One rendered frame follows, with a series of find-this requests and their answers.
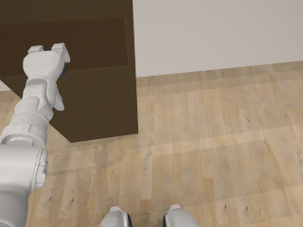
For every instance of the robot left forearm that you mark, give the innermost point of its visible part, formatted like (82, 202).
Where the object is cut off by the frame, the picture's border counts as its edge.
(30, 121)

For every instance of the left robot hand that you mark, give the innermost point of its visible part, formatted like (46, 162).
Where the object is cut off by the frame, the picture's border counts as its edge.
(48, 63)

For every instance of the cabinet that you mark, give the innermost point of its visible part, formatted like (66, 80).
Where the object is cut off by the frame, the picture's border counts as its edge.
(98, 102)

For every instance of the handle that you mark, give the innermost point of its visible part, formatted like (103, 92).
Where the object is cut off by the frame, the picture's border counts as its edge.
(64, 70)

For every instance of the right robot thigh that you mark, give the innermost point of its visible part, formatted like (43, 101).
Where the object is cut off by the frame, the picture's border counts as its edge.
(179, 217)

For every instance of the left robot upper arm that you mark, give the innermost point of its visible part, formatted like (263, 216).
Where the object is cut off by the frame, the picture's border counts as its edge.
(22, 170)

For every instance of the robot left shin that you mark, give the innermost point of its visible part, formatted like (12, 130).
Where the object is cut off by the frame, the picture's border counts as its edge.
(115, 208)

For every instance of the drawer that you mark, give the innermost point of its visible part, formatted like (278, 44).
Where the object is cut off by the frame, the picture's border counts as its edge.
(91, 42)

